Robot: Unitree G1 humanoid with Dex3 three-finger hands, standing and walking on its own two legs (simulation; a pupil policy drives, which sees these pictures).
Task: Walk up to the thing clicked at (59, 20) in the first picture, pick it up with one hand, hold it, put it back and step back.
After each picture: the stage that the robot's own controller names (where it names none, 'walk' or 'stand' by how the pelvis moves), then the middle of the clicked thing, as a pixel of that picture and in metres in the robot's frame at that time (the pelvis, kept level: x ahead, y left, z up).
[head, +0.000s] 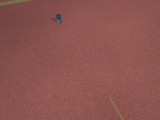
stand; (59, 18) +1.82 +0.36 -0.72
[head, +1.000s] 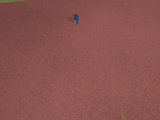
walk; (76, 19) +1.69 +0.25 -0.71
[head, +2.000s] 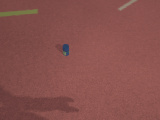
walk; (65, 50) +1.09 +0.23 -0.69
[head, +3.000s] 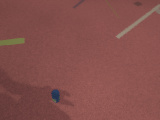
walk; (55, 96) +0.63 +0.22 -0.71
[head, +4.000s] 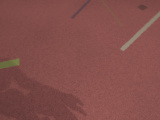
walk; out of the picture +0.36 +0.24 -0.70
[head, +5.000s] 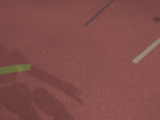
stand; out of the picture +0.31 +0.19 -0.72
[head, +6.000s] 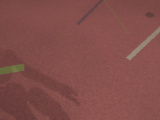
stand; out of the picture +0.29 +0.21 -0.73
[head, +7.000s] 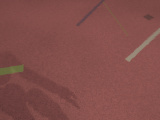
stand; out of the picture +0.29 +0.21 -0.73
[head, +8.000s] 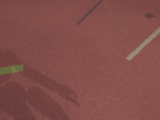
stand; out of the picture +0.28 +0.21 -0.73
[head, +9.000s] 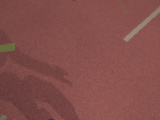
go down; out of the picture +0.31 +0.21 -0.69
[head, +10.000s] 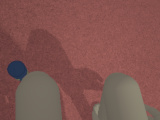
go down; (18, 71) +0.36 +0.26 -0.29
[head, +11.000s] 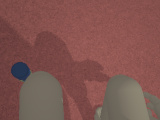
close in; (22, 72) +0.35 +0.26 -0.28
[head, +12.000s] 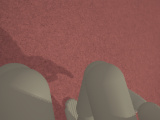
close in; out of the picture +0.32 +0.29 -0.21
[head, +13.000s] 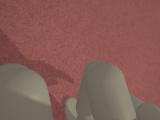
close; out of the picture +0.33 +0.29 -0.21
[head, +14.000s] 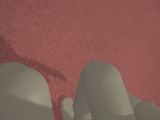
lift; out of the picture +0.32 +0.29 -0.22
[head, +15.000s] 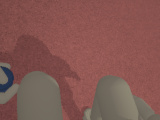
lift; (0, 82) +0.28 +0.27 -0.11
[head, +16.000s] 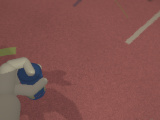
lift; (32, 82) +0.32 +0.18 +0.04
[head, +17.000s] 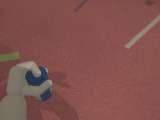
hold; (40, 84) +0.33 +0.17 +0.01
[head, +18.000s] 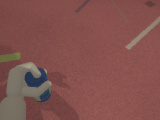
hold; (39, 85) +0.33 +0.18 +0.01
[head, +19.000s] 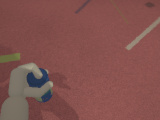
hold; (40, 86) +0.33 +0.17 +0.01
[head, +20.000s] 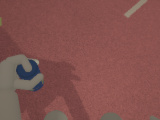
crouch; (31, 76) +0.36 +0.20 -0.05
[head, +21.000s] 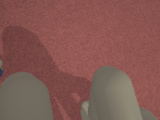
lower; out of the picture +0.37 +0.27 -0.17
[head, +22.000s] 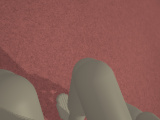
lower; out of the picture +0.38 +0.30 -0.22
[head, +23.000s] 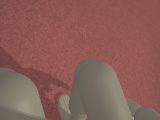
lower; out of the picture +0.37 +0.30 -0.21
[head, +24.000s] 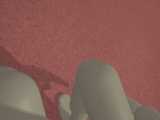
lower; out of the picture +0.36 +0.30 -0.21
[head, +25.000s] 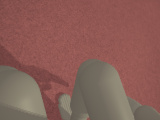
rest; out of the picture +0.35 +0.31 -0.21
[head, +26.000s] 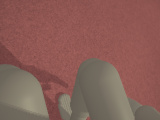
withdraw; out of the picture +0.34 +0.29 -0.22
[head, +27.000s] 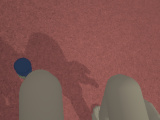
stand; (23, 69) +0.37 +0.26 -0.28
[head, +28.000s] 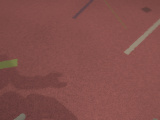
stand; out of the picture +0.31 +0.19 -0.65
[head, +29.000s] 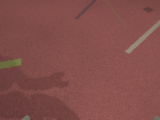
stand; out of the picture +0.34 +0.20 -0.66
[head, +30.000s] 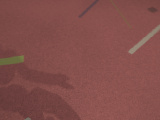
stand; out of the picture +0.33 +0.20 -0.68
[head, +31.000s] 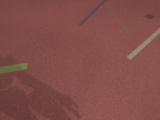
walk; out of the picture +0.35 +0.19 -0.72
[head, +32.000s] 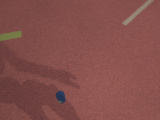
walk; (60, 97) +0.49 +0.20 -0.70
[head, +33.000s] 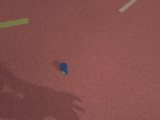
walk; (63, 68) +0.78 +0.21 -0.70
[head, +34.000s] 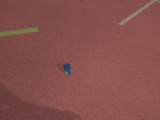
stand; (67, 69) +0.95 +0.22 -0.71
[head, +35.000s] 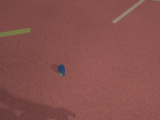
stand; (61, 70) +0.92 +0.24 -0.73
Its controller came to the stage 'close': yes
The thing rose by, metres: 0.70
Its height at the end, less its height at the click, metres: +0.00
